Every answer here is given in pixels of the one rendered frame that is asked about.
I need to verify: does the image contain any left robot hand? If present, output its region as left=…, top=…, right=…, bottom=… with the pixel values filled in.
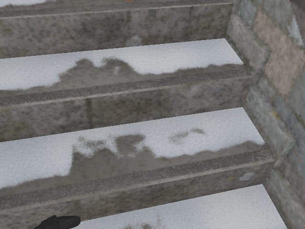
left=34, top=215, right=81, bottom=229

